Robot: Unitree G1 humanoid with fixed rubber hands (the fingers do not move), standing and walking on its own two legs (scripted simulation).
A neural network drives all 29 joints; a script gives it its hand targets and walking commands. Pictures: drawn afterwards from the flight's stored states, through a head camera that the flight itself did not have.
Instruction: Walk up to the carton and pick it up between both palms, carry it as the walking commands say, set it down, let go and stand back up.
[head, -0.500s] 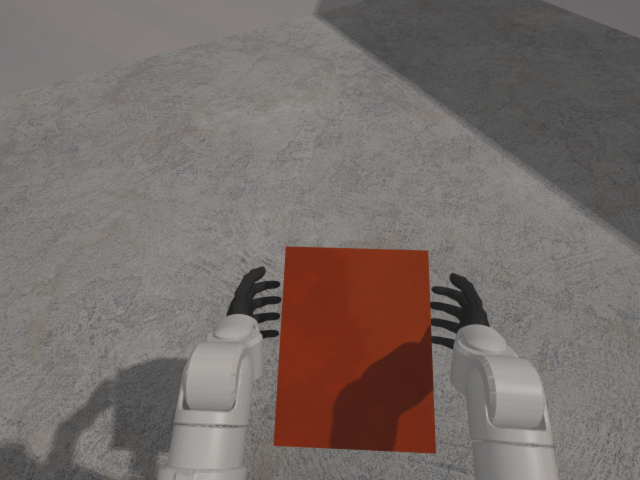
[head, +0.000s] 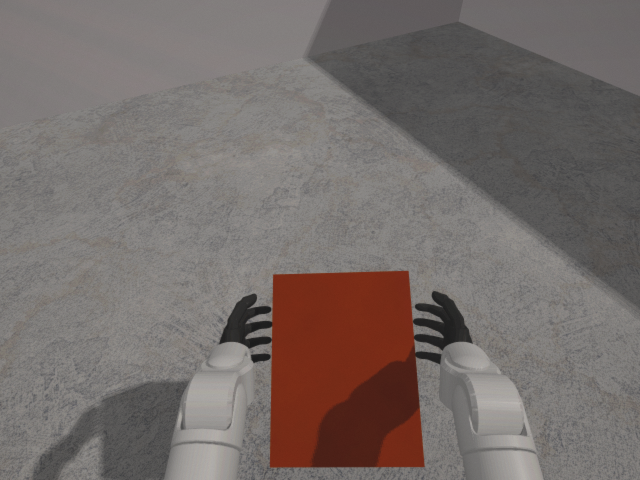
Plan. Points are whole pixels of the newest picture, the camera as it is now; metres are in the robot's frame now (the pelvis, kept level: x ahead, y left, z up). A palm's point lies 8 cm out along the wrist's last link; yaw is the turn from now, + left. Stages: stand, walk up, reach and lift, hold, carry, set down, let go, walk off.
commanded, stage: carry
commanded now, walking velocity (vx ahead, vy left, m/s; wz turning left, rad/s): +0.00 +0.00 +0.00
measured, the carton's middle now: (343, 361) +0.32 +0.00 -0.08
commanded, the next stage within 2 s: none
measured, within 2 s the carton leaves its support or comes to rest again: neither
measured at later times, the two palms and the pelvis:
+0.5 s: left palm (253, 278) +0.38 +0.13 +0.04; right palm (446, 285) +0.38 -0.15 +0.03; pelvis +0.10 +0.00 +0.01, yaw +0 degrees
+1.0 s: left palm (246, 249) +0.45 +0.15 +0.03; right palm (423, 252) +0.44 -0.13 +0.03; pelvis +0.17 +0.02 +0.01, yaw -2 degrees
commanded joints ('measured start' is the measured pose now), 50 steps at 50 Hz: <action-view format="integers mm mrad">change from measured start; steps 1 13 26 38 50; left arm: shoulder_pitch -454 -431 -416 -478 -490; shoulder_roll -774 -816 -856 -780 -888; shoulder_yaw -457 -488 -501 -508 -547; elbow -130 -256 -310 -153 -152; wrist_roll -208 -240 -264 -218 -240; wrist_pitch -57 10 -40 -93 -84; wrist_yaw -193 -173 -189 -223 -247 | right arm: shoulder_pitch -370 -420 -481 -407 -462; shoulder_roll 814 862 860 814 897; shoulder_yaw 429 496 545 468 544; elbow -50 -198 -348 -91 -130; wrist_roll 179 259 295 190 220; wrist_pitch -58 11 -41 -108 -87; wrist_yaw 221 217 211 248 266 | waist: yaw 4 -4 13 7 12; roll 35 90 -172 86 32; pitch -376 -311 -277 -362 -304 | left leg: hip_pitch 134 405 -142 187 201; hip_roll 106 86 -17 147 128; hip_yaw -30 22 13 -87 -36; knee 63 -49 16 27 13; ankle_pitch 736 1104 55 945 917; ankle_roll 6 24 -29 57 51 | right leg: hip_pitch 180 -64 399 207 131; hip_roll -137 -21 -220 -110 -102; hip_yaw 75 -78 25 -23 -77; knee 37 125 -50 -42 -57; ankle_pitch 984 652 1231 606 573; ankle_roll -20 23 -76 9 12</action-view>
